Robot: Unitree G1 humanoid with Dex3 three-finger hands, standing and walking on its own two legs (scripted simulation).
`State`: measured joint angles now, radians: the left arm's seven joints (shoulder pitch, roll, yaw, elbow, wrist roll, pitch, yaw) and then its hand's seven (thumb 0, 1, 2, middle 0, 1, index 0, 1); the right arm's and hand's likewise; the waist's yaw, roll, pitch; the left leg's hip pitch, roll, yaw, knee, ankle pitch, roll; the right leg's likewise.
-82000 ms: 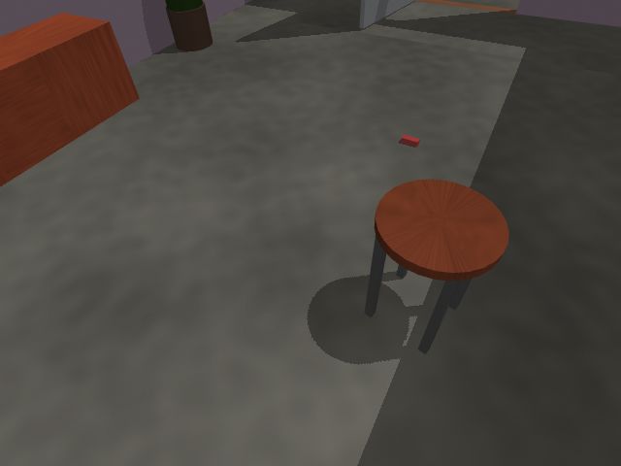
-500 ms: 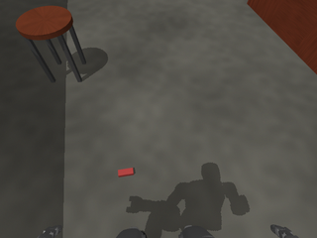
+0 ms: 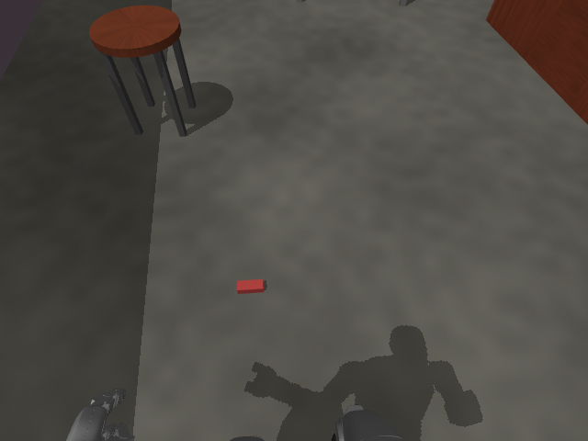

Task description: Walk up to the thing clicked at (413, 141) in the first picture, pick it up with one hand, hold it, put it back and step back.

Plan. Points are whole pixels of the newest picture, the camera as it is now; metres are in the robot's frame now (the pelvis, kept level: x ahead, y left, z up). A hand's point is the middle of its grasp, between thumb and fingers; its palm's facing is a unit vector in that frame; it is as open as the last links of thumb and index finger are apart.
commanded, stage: step back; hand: left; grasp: from above
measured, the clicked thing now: (250, 286) +0.66 +0.17 -0.74
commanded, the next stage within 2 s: none
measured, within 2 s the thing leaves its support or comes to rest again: neither
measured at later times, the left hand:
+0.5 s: hand out of the picture -0.09 +0.22 -0.13, palm faces -0.05 -0.91 -0.42, open 7.4 cm
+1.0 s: hand out of the picture -0.27 +0.22 -0.15, palm faces -0.06 -0.91 -0.41, open 7.4 cm
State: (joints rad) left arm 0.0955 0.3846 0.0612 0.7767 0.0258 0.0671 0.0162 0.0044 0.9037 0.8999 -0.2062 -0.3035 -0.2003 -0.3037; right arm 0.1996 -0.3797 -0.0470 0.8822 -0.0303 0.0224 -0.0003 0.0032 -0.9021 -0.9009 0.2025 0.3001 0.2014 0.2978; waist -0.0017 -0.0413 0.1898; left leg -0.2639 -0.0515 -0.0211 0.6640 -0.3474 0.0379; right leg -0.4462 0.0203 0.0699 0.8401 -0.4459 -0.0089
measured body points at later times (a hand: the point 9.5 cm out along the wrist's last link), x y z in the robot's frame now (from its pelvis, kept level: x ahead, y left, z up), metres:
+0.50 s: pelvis -0.17 -0.04 +0.00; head -0.13 -0.06 +0.45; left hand -0.09 +0.27 -0.10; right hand -0.08 -0.37 -0.12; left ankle -0.14 +0.10 -0.65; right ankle -0.15 -0.16 -0.72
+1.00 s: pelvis -0.36 -0.05 +0.00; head -0.31 -0.06 +0.44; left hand -0.27 +0.26 -0.12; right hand -0.24 -0.37 -0.11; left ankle -0.24 +0.08 -0.72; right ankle -0.39 -0.18 -0.73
